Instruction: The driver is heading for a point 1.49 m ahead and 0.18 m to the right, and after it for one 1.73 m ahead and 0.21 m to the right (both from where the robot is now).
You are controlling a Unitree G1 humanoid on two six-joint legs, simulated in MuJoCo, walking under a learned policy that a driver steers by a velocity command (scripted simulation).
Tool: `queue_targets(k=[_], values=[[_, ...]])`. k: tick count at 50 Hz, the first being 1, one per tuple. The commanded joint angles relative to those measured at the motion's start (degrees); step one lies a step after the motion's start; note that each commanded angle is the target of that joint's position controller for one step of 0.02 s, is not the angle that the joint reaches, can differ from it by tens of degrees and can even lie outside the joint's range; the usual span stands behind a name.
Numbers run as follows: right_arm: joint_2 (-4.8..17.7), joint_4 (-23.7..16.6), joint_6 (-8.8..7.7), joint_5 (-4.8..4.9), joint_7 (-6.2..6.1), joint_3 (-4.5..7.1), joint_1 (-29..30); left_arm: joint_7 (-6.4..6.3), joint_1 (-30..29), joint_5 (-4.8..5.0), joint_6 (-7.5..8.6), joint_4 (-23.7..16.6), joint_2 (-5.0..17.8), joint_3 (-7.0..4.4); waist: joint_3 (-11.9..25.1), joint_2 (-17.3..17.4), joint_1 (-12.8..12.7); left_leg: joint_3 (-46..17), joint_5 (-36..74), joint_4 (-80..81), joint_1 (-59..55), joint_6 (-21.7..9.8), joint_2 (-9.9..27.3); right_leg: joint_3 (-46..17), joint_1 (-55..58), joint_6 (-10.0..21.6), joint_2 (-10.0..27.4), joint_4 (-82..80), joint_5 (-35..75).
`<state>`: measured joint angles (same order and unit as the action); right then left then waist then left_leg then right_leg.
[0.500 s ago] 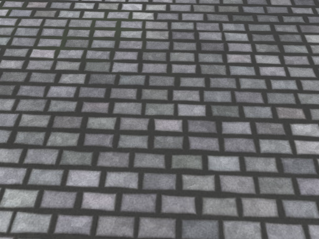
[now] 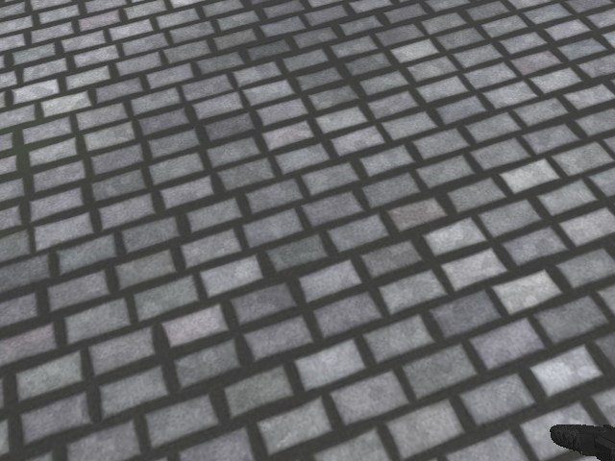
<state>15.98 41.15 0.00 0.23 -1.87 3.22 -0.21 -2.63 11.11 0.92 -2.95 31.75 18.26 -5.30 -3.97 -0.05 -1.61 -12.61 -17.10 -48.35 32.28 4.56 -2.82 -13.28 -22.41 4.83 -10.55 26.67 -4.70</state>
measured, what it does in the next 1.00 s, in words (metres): steps on the spot: left foot, then right foot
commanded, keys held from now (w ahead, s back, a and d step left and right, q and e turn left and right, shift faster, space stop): e+shift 0.38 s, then shift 0.10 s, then q+shift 0.52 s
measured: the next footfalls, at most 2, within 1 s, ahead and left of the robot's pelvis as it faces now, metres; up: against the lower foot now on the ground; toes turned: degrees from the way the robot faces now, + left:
left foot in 0.18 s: +0.15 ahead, +0.15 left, +0.00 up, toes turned -21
right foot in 0.60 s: +0.02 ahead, -0.09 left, +0.00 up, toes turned -27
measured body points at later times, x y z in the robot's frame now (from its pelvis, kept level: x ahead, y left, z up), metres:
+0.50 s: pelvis +0.05 +0.07 +0.01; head +0.09 +0.05 +0.45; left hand +0.32 +0.25 -0.08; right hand +0.07 -0.25 -0.09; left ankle +0.12 +0.17 -0.74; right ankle -0.01 -0.08 -0.67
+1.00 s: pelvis +0.05 +0.05 -0.01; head +0.09 +0.06 +0.44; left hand +0.29 +0.27 -0.11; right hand +0.12 -0.26 -0.10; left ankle +0.08 +0.15 -0.73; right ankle -0.01 -0.07 -0.74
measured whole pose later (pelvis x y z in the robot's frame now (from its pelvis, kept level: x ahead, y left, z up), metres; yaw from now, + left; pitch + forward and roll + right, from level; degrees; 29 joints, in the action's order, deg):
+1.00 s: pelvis +0.05 +0.05 -0.01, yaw -11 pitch +2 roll -1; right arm 17.2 36.7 4.7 1.4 1.5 4.9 -11.6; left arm -1.6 5.8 0.7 -0.9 37.6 16.1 -4.6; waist -3.0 -1.2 1.3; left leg 5.3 -18.9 -41.3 22.3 1.4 3.8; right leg 14.0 -13.2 -2.3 7.0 32.5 -19.7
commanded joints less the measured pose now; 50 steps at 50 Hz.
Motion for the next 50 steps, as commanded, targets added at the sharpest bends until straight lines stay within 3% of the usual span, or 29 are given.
queue_targets(k=[1,5,7,8,9,10,11,12,13,14,16,18,21,25,27,29,30,31,32,33,34,36,39,41,43,47,49,50], values=[[4.99,-2.95,-1.17,0.19,-0.17,1.75,0.01,-0.34,-0.33,-0.13,-0.22,-4.68,8.67,-2.77,10.41,-8.58,-0.16,2.20,1.87,3.85,-1.95,0.33,-1.94,-17.41,10.07,4.60,12.45,-7.06,-7.44],[6.30,-2.86,-2.88,0.35,0.75,2.49,-0.30,0.24,-1.54,-0.04,-0.46,-5.58,8.94,-2.92,10.41,-10.25,-0.71,1.49,0.78,12.91,-7.00,-1.06,-2.31,-22.13,11.95,4.53,12.27,-4.05,-2.63],[7.61,-2.04,-3.39,0.49,1.26,3.24,-2.98,0.54,-2.87,0.34,-0.55,-6.20,9.07,-2.90,10.36,-10.36,0.52,2.03,3.60,21.05,-12.87,-1.96,-1.76,-24.14,11.03,3.46,11.04,-2.23,-2.66],[8.11,-1.34,-3.47,0.47,1.30,3.67,-4.98,0.71,-3.66,0.79,-0.56,-6.42,8.63,-2.64,10.35,-8.75,1.79,2.66,9.42,27.86,-18.18,-2.77,-0.05,-23.11,8.65,2.03,8.99,0.42,-6.73],[10.00,-1.65,-3.06,0.00,1.13,4.10,-4.76,0.98,0.18,0.80,-0.67,-5.73,5.79,-1.79,12.83,-1.41,-0.23,-2.73,12.62,29.96,-26.42,-6.23,8.59,-17.89,3.44,-0.33,4.87,8.44,-23.80],[13.83,-2.39,-2.07,-1.64,0.75,4.53,-3.88,1.28,1.53,1.17,-0.51,-7.07,5.05,-1.43,11.70,14.18,-2.25,-15.25,20.83,30.77,-30.01,-14.85,19.68,-4.59,-8.03,-3.49,-2.61,20.00,-33.05],[11.37,-3.27,-2.10,-2.75,0.65,4.47,-3.92,1.83,1.41,0.45,0.41,-6.63,10.31,-2.86,10.75,15.10,-1.06,-20.31,19.49,31.93,-26.57,-19.42,24.76,-1.46,-11.93,-6.40,1.69,33.05,-30.22],[8.39,-4.73,-1.94,-2.15,0.12,3.58,-1.49,2.14,1.59,0.64,0.45,-5.09,12.79,-3.60,9.18,10.94,-1.16,-14.39,16.12,31.12,-24.90,-18.34,22.24,0.34,-12.42,-7.50,4.47,38.03,-25.79],[6.70,-5.41,-1.40,-1.31,-0.52,3.06,0.05,2.05,2.29,0.63,-0.05,-3.69,12.23,-3.61,7.49,7.76,-1.19,-8.30,11.66,30.40,-23.62,-15.81,18.31,1.75,-12.88,-8.12,5.71,40.85,-21.99],[6.40,-5.88,-0.92,-0.64,-1.20,2.68,0.26,1.91,3.18,0.35,-0.57,-3.07,10.74,-3.13,6.42,6.42,-0.76,-4.86,10.73,30.10,-23.48,-14.72,16.49,3.30,-14.43,-8.79,6.51,45.27,-19.13],[6.78,-5.94,-0.14,-1.08,-1.92,2.26,-1.01,2.25,2.67,0.79,-0.76,-3.68,8.25,-1.98,4.28,5.85,0.38,0.91,14.34,31.23,-22.47,-15.06,15.03,8.00,-16.43,-9.61,8.72,47.31,-16.72],[7.82,-5.49,0.36,-1.69,-2.02,2.50,-4.01,2.12,-0.68,1.21,-0.44,-5.16,6.82,-1.22,4.62,7.35,2.79,3.88,16.82,31.74,-26.58,-16.22,15.54,10.72,-19.03,-10.68,11.63,43.39,-15.20],[9.29,-4.70,0.69,-1.61,-1.36,3.02,-7.07,1.99,-3.23,0.45,-0.03,-6.25,5.16,-0.40,7.11,7.46,4.88,5.35,20.96,31.20,-30.25,-18.16,17.68,11.30,-17.06,-11.71,14.18,36.59,-16.87],[11.11,-4.32,0.88,-0.58,0.37,3.54,-5.66,2.08,-2.11,-0.44,0.40,-5.23,3.35,0.66,9.54,8.75,3.86,9.16,26.83,29.49,-25.95,-18.36,17.95,13.81,-4.68,-10.06,12.86,24.03,-19.21],[10.43,-3.11,0.57,0.49,1.24,3.00,-6.63,1.96,-0.84,-0.73,0.38,-3.97,2.82,0.85,9.83,9.52,3.24,7.79,27.68,27.85,-25.59,-18.40,18.23,13.91,0.25,-8.65,11.16,15.62,-19.08],[6.66,-1.89,0.03,1.75,1.99,1.18,-5.55,2.06,4.33,-1.28,0.49,-0.55,0.66,1.26,9.83,8.36,-0.27,8.39,25.35,24.13,-20.93,-15.37,16.02,14.21,12.89,-5.82,10.18,-4.63,-6.66],[4.05,-0.56,-0.77,1.71,2.67,0.05,-8.64,1.82,5.05,-1.54,0.55,0.01,2.10,1.14,10.61,6.37,0.07,9.09,19.22,23.15,-15.30,-11.02,13.94,11.61,22.64,-4.67,12.02,-9.26,0.81],[1.68,-1.38,-1.47,-0.74,3.54,-1.02,-10.34,1.05,7.11,-1.98,0.38,-0.61,7.18,0.25,14.32,-4.27,1.34,12.09,0.41,14.60,-8.13,-5.76,9.34,-0.23,31.86,-1.92,23.98,-5.77,18.32],[2.25,-2.48,-1.68,0.06,3.46,-0.67,-10.05,0.79,1.84,-3.42,0.24,-0.78,9.68,-0.37,12.68,-15.40,2.66,14.71,-14.54,11.44,-4.69,-2.66,6.35,-2.78,21.66,6.82,31.88,-4.49,15.84],[8.58,-2.46,-1.16,0.83,2.84,0.96,-7.04,1.06,-0.12,-3.78,0.94,-2.22,8.06,-0.40,10.24,-12.17,-0.66,13.52,-15.88,1.99,-5.42,-1.35,6.42,-1.50,17.09,9.68,30.29,-6.37,11.34],[10.74,-2.40,-0.56,1.91,2.37,2.39,-7.28,0.86,-0.44,-3.72,1.42,-1.33,8.53,-0.74,7.66,-13.22,-0.58,13.84,-16.51,-7.42,-0.79,-0.98,5.17,0.05,16.44,9.74,29.70,-6.91,11.65],[9.91,-0.61,1.59,1.70,0.89,3.33,-11.44,0.35,-3.46,-2.41,2.32,-1.05,6.56,-0.33,5.81,-12.03,0.91,11.10,-14.44,-18.08,2.44,0.11,5.80,4.66,14.41,8.14,28.93,-7.45,12.68],[6.88,-1.67,3.11,1.56,0.23,3.11,-12.30,-0.35,-6.13,-2.29,2.68,-0.66,3.11,0.48,4.98,-9.34,2.15,12.17,-7.53,-19.24,3.99,1.57,6.69,10.65,13.99,6.85,27.79,-8.16,11.28],[5.13,-3.75,3.29,1.27,0.84,2.51,-10.31,-0.68,-5.95,-2.33,2.55,0.00,3.02,0.20,5.71,-7.96,1.28,13.04,-4.65,-12.88,3.48,1.91,7.92,12.75,15.96,6.81,28.12,-7.66,9.75],[3.68,-5.84,3.22,1.03,2.05,1.81,-9.12,-0.64,-5.90,-2.14,2.39,0.60,4.51,-0.57,6.99,-7.72,0.58,14.29,-4.55,-6.11,0.22,1.18,8.60,14.34,16.71,7.11,29.26,-6.72,11.08],[5.64,-8.36,3.81,1.15,3.60,2.54,-10.64,0.62,-6.10,-0.66,2.73,1.83,7.38,-2.01,8.29,-8.41,1.17,17.59,-4.94,2.59,-6.10,-2.04,7.58,16.06,16.86,6.13,32.15,-4.02,14.78],[5.92,-8.61,4.46,1.27,3.72,3.19,-12.89,1.24,-7.31,0.45,2.92,2.41,7.42,-2.29,8.25,-7.64,3.05,19.42,-0.82,10.17,-11.16,-4.40,6.13,18.62,15.43,3.08,31.93,0.23,12.67],[6.70,-8.14,4.50,1.20,3.25,3.86,-15.10,1.52,-6.10,0.79,2.91,3.47,6.40,-2.24,8.47,-5.52,4.09,19.31,4.16,15.62,-16.49,-6.19,4.37,21.22,12.64,0.22,29.91,5.25,8.79]])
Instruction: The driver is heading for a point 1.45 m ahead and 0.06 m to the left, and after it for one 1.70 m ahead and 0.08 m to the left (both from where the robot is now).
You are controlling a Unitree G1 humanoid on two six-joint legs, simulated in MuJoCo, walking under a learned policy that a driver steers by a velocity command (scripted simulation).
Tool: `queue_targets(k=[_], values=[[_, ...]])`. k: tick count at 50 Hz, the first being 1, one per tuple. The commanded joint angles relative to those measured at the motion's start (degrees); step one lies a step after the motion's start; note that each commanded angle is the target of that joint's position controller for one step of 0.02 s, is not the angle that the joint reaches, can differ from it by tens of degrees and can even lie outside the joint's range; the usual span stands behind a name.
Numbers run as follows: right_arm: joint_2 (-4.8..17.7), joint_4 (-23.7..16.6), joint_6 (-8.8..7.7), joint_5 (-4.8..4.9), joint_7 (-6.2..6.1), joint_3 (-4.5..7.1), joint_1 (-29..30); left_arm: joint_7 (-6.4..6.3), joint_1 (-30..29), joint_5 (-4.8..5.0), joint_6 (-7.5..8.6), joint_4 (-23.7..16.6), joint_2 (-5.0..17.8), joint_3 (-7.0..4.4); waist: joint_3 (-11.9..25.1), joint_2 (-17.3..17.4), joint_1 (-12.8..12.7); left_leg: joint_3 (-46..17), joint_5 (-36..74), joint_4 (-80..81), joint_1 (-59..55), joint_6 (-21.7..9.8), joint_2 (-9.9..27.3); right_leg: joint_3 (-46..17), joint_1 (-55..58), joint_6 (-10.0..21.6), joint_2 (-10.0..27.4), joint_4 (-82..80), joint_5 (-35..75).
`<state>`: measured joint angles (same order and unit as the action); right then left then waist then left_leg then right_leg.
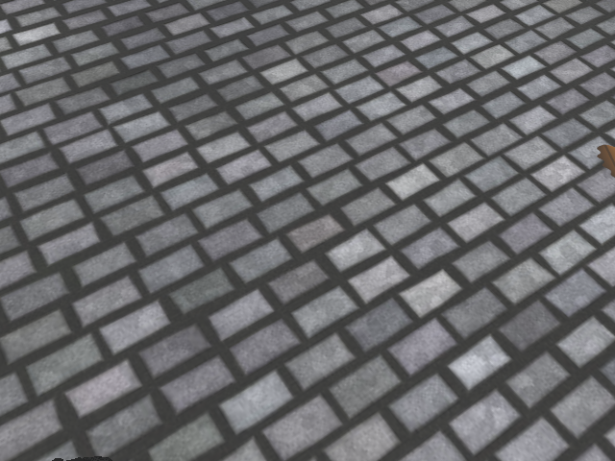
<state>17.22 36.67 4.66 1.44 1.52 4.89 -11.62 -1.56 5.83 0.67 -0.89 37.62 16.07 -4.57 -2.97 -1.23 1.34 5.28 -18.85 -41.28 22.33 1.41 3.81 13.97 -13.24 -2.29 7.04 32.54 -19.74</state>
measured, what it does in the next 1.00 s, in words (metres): walks ahead: left foot, then right foot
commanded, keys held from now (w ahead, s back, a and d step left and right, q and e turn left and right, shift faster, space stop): q+shift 0.20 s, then w+q+shift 0.08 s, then w+shift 0.08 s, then w+e+shift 0.52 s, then s+e+shift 0.12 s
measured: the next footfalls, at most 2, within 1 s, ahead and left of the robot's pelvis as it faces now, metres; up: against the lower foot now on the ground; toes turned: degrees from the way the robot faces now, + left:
left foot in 0.02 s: +0.04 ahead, +0.11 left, +0.00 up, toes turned +7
right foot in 0.56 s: +0.20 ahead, -0.06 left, +0.00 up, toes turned +18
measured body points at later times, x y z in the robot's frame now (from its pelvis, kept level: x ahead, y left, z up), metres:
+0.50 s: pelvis +0.09 +0.02 +0.01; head +0.09 +0.02 +0.46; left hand +0.14 +0.33 -0.08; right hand +0.31 -0.20 -0.07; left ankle +0.00 +0.10 -0.73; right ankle +0.16 -0.09 -0.71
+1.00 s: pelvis +0.40 +0.07 -0.01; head +0.46 +0.07 +0.44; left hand +0.33 +0.36 -0.13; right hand +0.68 -0.14 -0.06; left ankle +0.51 +0.20 -0.73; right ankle +0.18 -0.07 -0.67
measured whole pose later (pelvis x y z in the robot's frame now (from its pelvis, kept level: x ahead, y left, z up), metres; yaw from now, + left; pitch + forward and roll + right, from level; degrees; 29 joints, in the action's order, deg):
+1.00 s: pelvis +0.40 +0.07 -0.01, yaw -3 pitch +4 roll +1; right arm 16.0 31.1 -5.5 -1.2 -0.2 -0.3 0.5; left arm -0.4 28.6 1.4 2.3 50.1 16.7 -4.0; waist -2.9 -0.1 -7.4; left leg -0.1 -5.5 -33.3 29.5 0.3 0.2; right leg -15.9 -4.7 1.5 -6.5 49.4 -32.1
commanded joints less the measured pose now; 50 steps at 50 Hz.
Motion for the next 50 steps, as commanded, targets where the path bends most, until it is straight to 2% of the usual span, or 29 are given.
queue_targets(k=[1,2,3,4,6,7,10,11,13,15,21,22,24,26,27,28,29,30,31,32,35,40,43,45,46,47,48,49,50], values=[[9.88,-2.98,-0.50,-0.22,-1.22,3.97,-7.68,0.89,2.10,0.36,0.92,-1.30,6.67,-2.70,8.15,5.16,2.04,-5.75,22.84,14.74,-15.80,-6.52,-0.72,-1.96,-4.07,2.96,6.92,11.70,14.81],[18.86,-4.34,-1.24,-0.69,-2.26,5.97,-9.30,0.88,-1.64,-2.54,1.14,-5.48,2.87,-1.23,7.32,24.79,1.33,-31.01,47.56,16.42,-26.81,-17.09,13.69,-1.40,-26.47,-3.47,-3.52,31.70,-18.00],[17.09,-5.50,-3.23,-2.87,-1.28,5.07,-10.24,0.41,-6.95,-2.34,1.44,-6.92,4.69,-1.37,15.15,17.65,4.98,-39.91,40.25,20.20,-26.34,-24.89,18.49,-15.40,-30.24,-3.24,-7.22,41.14,-22.70],[15.32,-5.33,-4.56,-2.72,-0.97,4.35,-8.17,0.16,-8.57,-0.94,1.57,-6.82,6.41,-1.80,12.88,11.17,4.18,-35.46,32.98,21.53,-25.13,-22.97,16.64,-18.29,-31.56,-1.71,-6.25,42.89,-18.52],[11.59,-5.84,-4.68,0.03,-2.17,3.23,-1.85,-0.74,-6.99,-1.17,1.76,-5.36,6.97,-2.17,8.21,4.99,0.30,-29.15,24.94,21.22,-20.67,-16.91,11.54,-19.97,-31.82,-0.21,-4.60,37.52,-8.19],[10.64,-6.78,-4.14,0.32,-2.85,2.71,1.25,-0.90,-5.88,-1.51,1.73,-4.98,7.54,-2.50,7.85,5.72,-1.40,-27.04,24.94,21.28,-17.11,-15.41,9.63,-20.11,-28.60,-0.27,-4.83,35.14,-4.60],[10.74,-7.82,-3.39,-0.54,-3.88,2.63,2.14,-0.27,-3.18,-1.41,1.85,-3.05,5.63,-1.95,9.72,5.73,-2.23,-25.07,26.78,20.70,-15.22,-14.32,6.29,-19.50,-24.14,-1.56,-7.92,29.66,1.23],[10.76,-7.32,-3.46,0.01,-4.07,2.73,0.18,0.11,-2.48,-1.16,2.10,-2.62,5.37,-1.73,11.36,5.11,-1.76,-26.06,14.07,22.21,-15.84,-14.31,5.24,-19.68,-23.47,-1.68,-8.36,25.46,2.86],[11.57,-7.24,-3.98,0.67,-3.90,2.74,-1.38,1.16,-3.91,-0.32,2.90,-2.91,5.64,-1.64,9.41,8.26,-0.51,-31.49,-12.08,26.91,-14.25,-14.79,5.17,-19.97,-23.34,-1.76,-9.02,18.01,4.09],[12.02,-7.01,-4.54,0.27,-3.75,2.57,-1.39,1.97,-5.13,0.31,4.07,-2.97,6.52,-1.80,6.79,10.90,-0.09,-33.52,-16.57,28.14,-13.38,-14.75,5.78,-20.06,-23.24,-1.66,-9.09,12.81,4.44],[9.66,-5.43,-6.57,-0.51,-2.31,0.71,-4.57,3.14,-6.09,0.50,7.20,-2.52,5.25,-0.49,3.74,11.94,3.25,-30.82,-13.72,26.61,-10.28,-14.25,6.81,-15.73,-16.13,0.19,-6.37,4.42,7.47],[11.60,-4.51,-5.91,-4.41,-0.13,1.21,-5.78,3.83,-4.14,-4.40,4.13,-0.85,5.06,0.15,3.72,14.11,3.51,-29.25,-17.47,28.56,-9.32,-12.98,3.48,-11.76,-14.38,0.58,-7.19,4.16,4.37],[10.09,-4.85,-5.97,-3.91,1.02,0.68,-4.49,4.17,-3.41,-3.02,2.61,-1.32,6.20,0.10,1.15,13.14,2.43,-28.25,-17.01,28.78,-7.05,-12.45,4.33,-10.19,-10.88,2.50,-6.78,1.43,3.33],[9.49,-4.38,-6.36,-3.26,0.40,0.27,-3.57,4.26,1.61,-2.47,2.94,0.01,6.37,0.17,1.27,8.78,-0.97,-25.36,-16.60,26.25,-3.32,-11.73,5.12,-9.56,-1.84,5.25,-7.43,-2.77,4.02],[8.55,-4.35,-6.66,-3.71,-0.40,-0.10,-2.49,4.11,8.54,-2.46,3.46,2.32,7.06,-0.05,2.25,4.81,-4.40,-22.05,-14.08,20.34,0.03,-10.85,3.99,-11.00,5.68,6.46,-8.05,-3.62,1.24],[5.90,-5.50,-7.20,-4.40,-1.03,-0.98,0.57,3.74,19.24,-2.71,4.19,5.43,10.29,-0.90,3.42,-5.39,-9.47,-13.88,-3.42,2.06,6.78,-8.58,-0.76,-23.08,14.70,8.79,-2.29,-9.60,-9.09],[3.56,-9.85,-8.36,-4.14,-1.08,-1.95,3.65,3.87,23.53,-2.82,4.47,5.76,17.66,-2.62,2.89,-18.30,-9.64,-4.57,-7.09,-14.19,24.46,-4.76,-8.25,-53.44,22.98,14.97,9.37,-21.60,-25.69],[5.03,-10.09,-8.84,-4.51,-1.05,-1.99,4.32,4.43,20.80,-2.60,4.14,5.14,15.82,-2.51,1.85,-11.95,-7.52,-9.56,-6.64,-21.48,32.65,-4.40,-7.85,-66.73,23.26,18.45,12.53,-25.13,-31.13],[6.73,-8.97,-9.09,-4.73,-0.75,-1.68,5.68,4.38,17.60,-2.21,4.16,4.07,13.29,-2.09,0.49,-4.62,-6.39,-11.13,-1.14,-24.38,33.07,-3.77,-4.45,-59.71,21.82,18.07,10.89,-22.52,-27.23],[7.27,-8.21,-9.40,-5.12,-0.31,-1.65,6.14,4.18,17.80,-2.02,4.42,4.33,11.99,-1.78,1.33,-1.71,-6.19,-10.77,1.83,-24.03,30.41,-2.96,-2.87,-52.27,19.66,17.04,7.85,-20.88,-20.99],[5.48,-7.66,-8.48,-5.82,0.97,-2.56,6.19,2.97,19.89,-1.05,5.13,6.62,9.04,-0.67,-0.46,-4.30,-4.64,-8.72,4.27,-17.10,23.57,-0.45,-1.14,-42.56,12.77,15.62,1.51,-24.09,-10.18],[3.24,-9.82,-8.03,-4.32,1.57,-4.27,15.91,2.37,22.61,-1.05,4.84,8.65,9.66,-1.34,-2.94,-4.22,-7.09,-4.52,9.60,-2.30,19.40,1.85,-3.79,-37.86,8.39,16.48,-2.36,-24.39,5.93],[3.17,-11.41,-8.49,-3.57,1.50,-4.68,20.34,2.06,24.22,-0.79,4.84,10.06,10.40,-1.71,-2.34,-6.37,-8.21,-3.41,12.65,5.52,11.93,1.15,-5.41,-38.70,7.54,15.87,-1.19,-23.05,19.76],[4.59,-9.93,-8.96,-3.35,0.52,-4.05,15.24,1.87,21.70,-0.65,4.83,10.13,11.41,-1.99,-0.39,-5.73,-4.73,-3.50,13.37,10.33,0.01,-0.31,-7.57,-37.03,5.86,12.82,-1.88,-17.12,38.72],[6.71,-7.69,-9.24,-3.69,-0.65,-3.09,8.70,1.89,21.53,-0.47,4.83,10.39,12.61,-2.35,3.72,-4.25,-2.12,-2.77,12.28,11.66,-9.85,-1.51,-9.66,-34.86,5.19,10.17,-4.05,-7.82,53.86],[8.34,-5.53,-9.69,-3.79,-1.91,-2.21,-0.41,2.09,19.55,0.10,5.08,10.07,13.71,-2.71,8.55,-3.94,3.01,-4.58,17.97,14.05,-21.99,-2.71,-7.20,-33.26,1.50,7.20,-7.01,4.68,56.83],[11.47,-5.78,-11.10,0.31,-3.30,0.10,-10.00,1.35,17.53,2.18,5.36,6.48,5.34,-0.20,19.19,-2.07,8.60,-16.27,24.03,12.45,-41.44,-5.63,4.02,-36.45,-8.19,3.98,-8.13,18.20,38.01],[14.33,-4.00,-11.20,-2.57,-3.38,0.01,-13.52,0.41,23.69,1.11,4.92,4.94,-3.44,2.18,29.35,17.01,3.81,-36.57,45.32,10.28,-56.94,-12.01,23.88,-29.03,-22.97,1.58,-16.94,38.53,-19.18],[11.73,-5.24,-10.53,-2.78,-2.95,0.10,-11.15,0.01,25.93,1.56,4.01,3.90,6.19,0.69,31.24,17.18,2.81,-43.02,48.14,12.46,-51.24,-15.04,26.06,-27.05,-24.15,-0.28,-11.97,47.91,-17.64]])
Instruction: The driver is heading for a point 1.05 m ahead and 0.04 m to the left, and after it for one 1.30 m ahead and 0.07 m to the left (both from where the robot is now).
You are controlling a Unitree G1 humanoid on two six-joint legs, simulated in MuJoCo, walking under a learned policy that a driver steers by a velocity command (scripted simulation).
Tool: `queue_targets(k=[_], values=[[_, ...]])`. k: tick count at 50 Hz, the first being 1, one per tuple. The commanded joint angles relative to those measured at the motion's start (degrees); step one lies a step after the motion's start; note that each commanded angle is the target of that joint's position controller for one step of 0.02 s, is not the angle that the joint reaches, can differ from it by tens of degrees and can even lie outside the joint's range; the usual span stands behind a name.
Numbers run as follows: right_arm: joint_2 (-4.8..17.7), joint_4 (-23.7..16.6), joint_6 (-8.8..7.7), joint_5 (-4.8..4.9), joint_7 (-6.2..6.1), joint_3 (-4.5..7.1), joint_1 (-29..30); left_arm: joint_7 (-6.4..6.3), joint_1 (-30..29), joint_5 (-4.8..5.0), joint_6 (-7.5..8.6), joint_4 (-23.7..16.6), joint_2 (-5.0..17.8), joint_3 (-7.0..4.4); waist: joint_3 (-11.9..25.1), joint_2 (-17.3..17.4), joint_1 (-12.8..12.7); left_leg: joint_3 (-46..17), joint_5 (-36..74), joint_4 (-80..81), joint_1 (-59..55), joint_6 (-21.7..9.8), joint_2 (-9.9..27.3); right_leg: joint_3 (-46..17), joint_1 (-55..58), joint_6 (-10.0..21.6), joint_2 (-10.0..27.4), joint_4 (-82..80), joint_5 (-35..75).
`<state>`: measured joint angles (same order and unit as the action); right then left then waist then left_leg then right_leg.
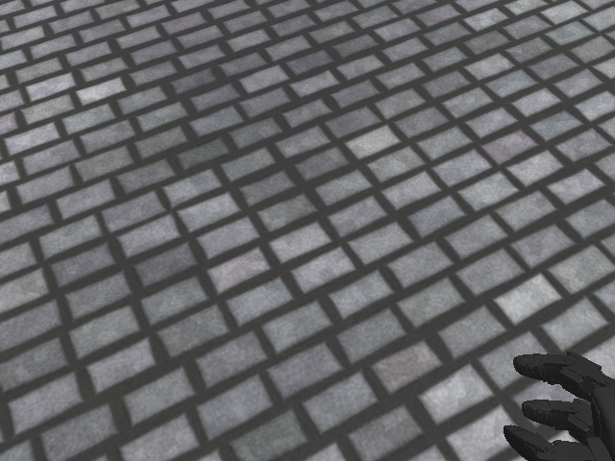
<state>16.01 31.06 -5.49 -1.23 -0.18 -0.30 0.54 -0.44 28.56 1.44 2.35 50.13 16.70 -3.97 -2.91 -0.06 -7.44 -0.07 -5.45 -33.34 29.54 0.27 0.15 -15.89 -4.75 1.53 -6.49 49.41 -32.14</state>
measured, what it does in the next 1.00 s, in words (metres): walks ahead: right foot, then left foot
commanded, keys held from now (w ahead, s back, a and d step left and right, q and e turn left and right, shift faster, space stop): s+e+shift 0.20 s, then s+shift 0.08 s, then w+shift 0.02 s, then w+q+shift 0.70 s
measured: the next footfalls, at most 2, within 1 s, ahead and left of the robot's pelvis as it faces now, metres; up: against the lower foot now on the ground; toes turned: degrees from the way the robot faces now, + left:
right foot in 0.32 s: +0.27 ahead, -0.13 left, +0.00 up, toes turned -24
left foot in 0.76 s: +0.38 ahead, +0.12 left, +0.00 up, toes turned +1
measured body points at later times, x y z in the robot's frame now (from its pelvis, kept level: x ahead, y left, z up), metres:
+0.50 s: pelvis +0.20 +0.00 +0.01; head +0.22 -0.02 +0.46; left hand +0.39 +0.23 -0.08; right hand +0.25 -0.30 -0.10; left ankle +0.20 +0.14 -0.62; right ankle +0.24 -0.11 -0.71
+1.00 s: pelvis +0.45 +0.08 +0.03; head +0.47 +0.12 +0.47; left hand +0.68 +0.30 -0.05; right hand +0.40 -0.17 -0.09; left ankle +0.34 +0.12 -0.72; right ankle +0.53 -0.08 -0.63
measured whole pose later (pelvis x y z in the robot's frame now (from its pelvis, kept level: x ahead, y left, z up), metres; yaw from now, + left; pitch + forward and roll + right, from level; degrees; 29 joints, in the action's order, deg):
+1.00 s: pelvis +0.45 +0.08 +0.03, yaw +7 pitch +4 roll -3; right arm 11.7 48.0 -2.8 -0.1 0.6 2.4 -32.8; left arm 3.0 1.1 -3.1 1.9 36.0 13.7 0.1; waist 1.4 -1.0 7.9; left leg -6.1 -18.6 -19.9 4.2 -7.2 -5.0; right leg -0.6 -38.5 -1.9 2.3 59.5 -9.4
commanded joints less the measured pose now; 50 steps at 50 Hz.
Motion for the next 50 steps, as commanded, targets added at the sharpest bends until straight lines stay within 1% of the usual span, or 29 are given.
queue_targets(k=[1,2,3,6,9,12,14,15,16,17,18,19,20,22,26,27,30,34,36,37,38,39,40,41,42,43,44,46,50], values=[[8.54,-1.12,0.43,-0.12,-1.63,4.43,-17.00,-1.48,-2.47,1.20,-0.23,-10.04,9.22,-1.13,21.04,11.83,11.28,-26.74,42.81,5.25,-49.17,-13.49,26.72,6.00,-34.64,-5.51,4.73,31.35,-1.65],[6.25,-0.51,0.92,0.16,-1.79,4.04,-13.52,-1.78,-5.78,1.05,-1.07,-10.49,9.75,-1.60,12.67,7.72,10.34,-16.35,48.45,5.45,-41.10,-12.20,22.46,8.78,-36.32,-6.88,6.78,30.56,0.86],[5.00,-0.05,1.39,0.34,-1.82,3.85,-11.17,-1.88,-5.66,0.60,-1.77,-10.62,8.82,-1.75,9.95,6.48,8.36,-11.93,44.34,7.18,-36.02,-10.87,19.50,9.94,-36.35,-7.63,8.29,30.12,3.14],[3.63,1.18,1.50,1.01,-1.97,4.02,-2.62,-1.57,-7.10,0.95,-4.31,-13.95,3.08,-0.79,2.23,9.63,4.25,-0.07,37.79,14.72,-20.12,-9.60,16.59,13.57,-31.07,-7.95,10.89,19.11,7.17],[7.31,2.50,1.96,1.81,-2.52,5.72,1.79,0.48,-7.57,-0.25,-4.37,-15.25,2.89,-0.51,5.62,8.64,3.04,6.84,33.91,13.78,-17.90,-9.74,15.26,15.50,-21.68,-6.28,11.69,1.55,21.97],[7.69,4.14,2.23,3.68,-2.54,5.96,1.80,2.98,-6.16,-0.46,-4.71,-14.59,5.44,-1.34,7.08,6.05,2.73,9.34,28.40,8.63,-16.24,-8.91,14.92,18.02,-11.89,-3.44,9.04,-8.29,28.48],[7.95,5.06,2.46,4.87,-2.18,6.00,1.43,3.09,-4.85,-1.09,-4.26,-15.28,8.42,-2.78,7.12,3.67,0.53,10.34,27.28,1.03,-14.54,-6.96,13.81,19.40,-5.44,-0.30,5.83,-15.82,31.21],[8.13,5.94,2.44,4.49,-1.41,6.11,-1.49,2.38,-4.90,-1.63,-3.89,-15.50,10.09,-3.74,9.22,-0.41,0.83,11.14,22.66,-4.59,-13.61,-5.26,12.51,20.30,-0.23,2.35,3.57,-17.15,33.95],[7.70,6.82,2.66,2.75,-0.38,5.92,-6.49,0.87,-6.76,-1.66,-3.63,-17.53,12.67,-4.51,9.60,-10.66,1.83,11.81,2.73,-15.76,-7.35,-2.30,9.22,12.46,5.58,6.26,8.53,-18.92,54.35],[5.15,6.85,3.79,-0.10,0.31,4.49,-12.12,-0.72,-11.02,-2.03,-3.85,-21.19,15.67,-4.08,14.57,-22.06,6.50,9.32,-38.19,-35.69,1.30,0.96,2.01,-9.58,9.66,17.68,24.55,-21.08,54.18],[7.72,8.81,3.82,1.43,1.55,4.88,-14.75,-0.07,-8.57,-0.63,-3.01,-21.89,12.62,-2.08,22.28,-14.50,4.40,-1.61,-40.30,-42.76,2.54,0.86,1.96,-17.26,10.96,23.24,28.55,-23.37,36.68],[9.05,7.31,3.73,4.89,2.41,5.13,-11.38,0.32,-4.10,-0.28,-2.68,-17.98,12.72,-2.71,20.00,-12.31,2.17,-1.21,-33.45,-44.89,12.21,-0.40,2.31,-23.02,9.70,22.49,30.05,-33.99,-9.45],[9.14,6.03,3.87,5.37,2.07,5.20,-6.31,0.22,-6.23,0.12,-1.80,-16.55,14.01,-3.19,11.98,-10.24,2.35,-0.18,-30.42,-44.18,16.32,-1.85,3.98,-24.02,4.63,16.90,27.76,-36.94,-21.13],[8.97,7.89,4.70,3.67,1.45,5.23,-7.76,-0.53,-12.80,-1.93,-0.54,-17.16,10.96,-1.61,8.04,-7.96,5.37,-1.66,-22.55,-40.02,10.13,-1.81,6.01,-12.44,-6.38,11.21,23.90,-35.89,-14.67],[6.79,10.50,4.74,2.80,0.74,5.38,-12.43,-1.31,-16.24,-2.49,2.08,-16.75,8.79,-1.43,6.71,-6.37,7.52,-1.52,-9.28,-34.18,7.74,0.20,6.12,2.83,-8.96,7.54,22.09,-39.36,-6.27],[5.02,10.93,6.15,-2.74,2.99,4.30,-12.99,-0.57,-14.00,-4.89,1.08,-15.09,10.06,-1.39,6.56,-3.43,7.77,0.48,-8.35,-30.73,5.11,0.60,5.02,7.39,-11.17,6.62,22.26,-41.65,-3.90],[4.66,10.00,7.61,-0.46,5.50,4.58,-14.12,0.55,-18.31,-4.04,0.91,-15.29,10.58,-1.95,5.32,-8.89,10.50,2.75,-6.84,-21.39,-0.54,0.54,6.05,17.04,-13.85,3.08,22.79,-43.55,-5.72],[6.16,9.20,8.30,0.35,5.19,5.20,-16.04,0.20,-22.57,-3.95,0.61,-14.51,10.08,-2.25,3.34,-8.95,12.75,7.53,-13.47,-14.63,-6.73,-3.35,6.96,22.62,-12.42,0.82,25.03,-42.32,-10.01],[5.57,11.08,8.19,0.49,4.52,5.26,-20.77,0.45,-24.47,-3.62,-0.26,-14.14,8.81,-2.15,0.26,-2.20,14.50,9.45,-13.32,-7.52,-9.07,-5.92,6.31,26.27,-10.74,0.43,24.12,-32.75,-10.04],[5.87,15.13,7.83,0.36,3.96,5.60,-29.07,0.51,-25.42,-4.11,-1.01,-13.98,6.51,-1.68,-0.50,7.60,16.96,10.34,-15.47,-3.29,-13.62,-6.76,3.47,29.87,-12.13,0.16,20.22,-18.42,-8.25],[6.30,18.99,7.22,0.19,3.19,5.76,-39.82,0.82,-29.43,-4.96,-1.89,-15.22,2.65,-0.04,-3.02,18.80,22.10,4.55,-23.12,-1.76,-18.84,-8.63,1.66,29.75,-23.70,-0.11,16.11,5.58,-6.22],[6.62,17.07,6.26,0.85,2.63,4.22,-34.92,1.69,-31.25,-5.33,-1.78,-18.83,-4.78,2.75,-8.57,26.29,16.72,-20.51,-37.43,7.92,-15.48,-10.94,6.11,23.36,-41.94,-0.75,8.08,24.60,-4.41],[11.29,11.84,5.61,1.51,2.01,4.79,-27.00,2.13,-29.59,-5.68,-0.56,-23.72,-4.92,3.27,-5.20,31.11,11.85,-49.59,-46.74,29.01,-19.85,-15.31,12.22,15.95,-52.54,-2.81,3.68,30.71,-0.71],[14.75,9.47,4.92,0.38,1.36,6.32,-23.14,2.31,-27.41,-6.64,1.29,-22.57,-0.23,2.46,-3.24,21.00,9.36,-54.47,-48.40,31.11,-25.02,-17.61,17.83,13.66,-56.51,-2.83,7.09,33.23,4.91],[14.20,8.70,4.25,-0.38,1.02,6.88,-22.57,2.24,-26.95,-6.64,2.57,-20.22,3.85,1.49,-0.35,9.34,9.31,-49.61,-43.15,27.97,-25.73,-17.01,17.04,12.47,-52.57,-2.69,9.46,29.87,11.91],[13.75,9.39,3.51,-0.53,0.99,7.05,-24.22,2.08,-28.07,-6.30,2.77,-18.80,5.87,0.90,0.64,1.85,10.02,-42.99,-36.89,24.97,-24.54,-15.52,15.07,12.35,-48.43,-2.62,10.88,25.97,15.92],[12.20,10.51,2.67,-0.10,0.77,6.69,-27.18,2.23,-29.82,-5.88,2.38,-18.86,6.35,0.70,0.99,0.04,11.20,-37.89,-32.05,23.95,-24.93,-14.72,13.56,12.25,-46.23,-2.67,11.59,21.38,18.22],[8.10,12.75,1.74,1.04,0.44,5.78,-31.26,3.01,-32.23,-4.70,0.90,-18.60,4.21,1.40,-0.25,1.09,12.69,-31.33,-22.69,25.00,-28.23,-13.78,10.15,12.87,-45.07,-3.24,11.15,14.17,22.68],[7.23,15.40,1.78,1.55,0.10,6.13,-35.65,3.55,-36.77,-4.04,0.11,-19.40,1.70,2.60,0.10,0.37,13.61,-23.30,3.01,22.19,-34.98,-14.45,6.25,16.26,-46.35,-3.82,7.50,4.35,25.09]])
